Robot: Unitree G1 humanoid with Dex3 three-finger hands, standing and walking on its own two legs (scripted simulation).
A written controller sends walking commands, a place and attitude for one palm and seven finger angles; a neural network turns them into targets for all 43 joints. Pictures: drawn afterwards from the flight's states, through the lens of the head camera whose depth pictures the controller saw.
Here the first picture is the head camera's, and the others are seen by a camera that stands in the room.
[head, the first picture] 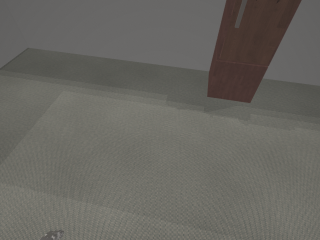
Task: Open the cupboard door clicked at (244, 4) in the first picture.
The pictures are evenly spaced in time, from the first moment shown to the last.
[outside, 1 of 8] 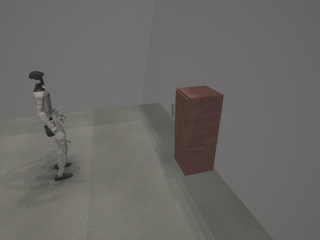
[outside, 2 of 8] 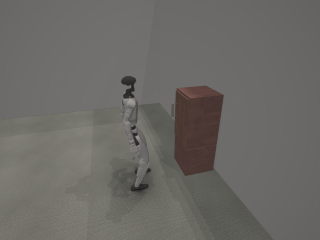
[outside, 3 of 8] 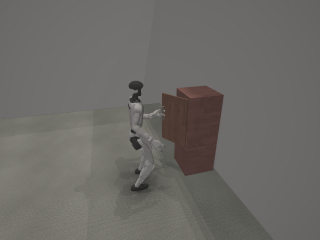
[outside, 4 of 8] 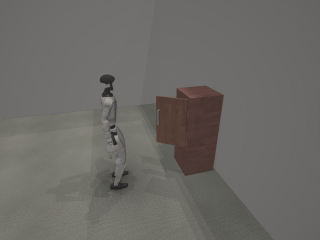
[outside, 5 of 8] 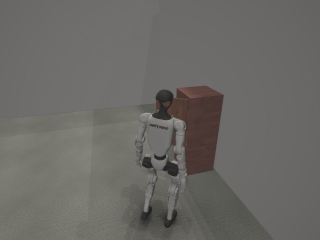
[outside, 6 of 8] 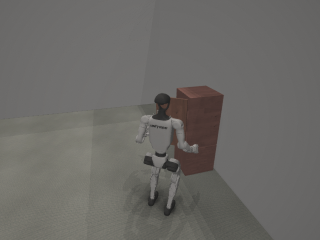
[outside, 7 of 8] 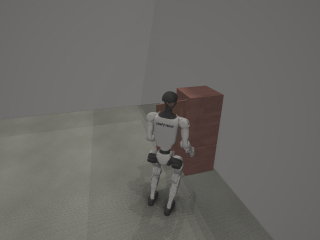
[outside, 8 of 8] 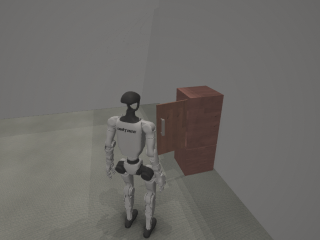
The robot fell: no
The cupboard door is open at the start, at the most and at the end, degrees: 0 101 100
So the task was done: yes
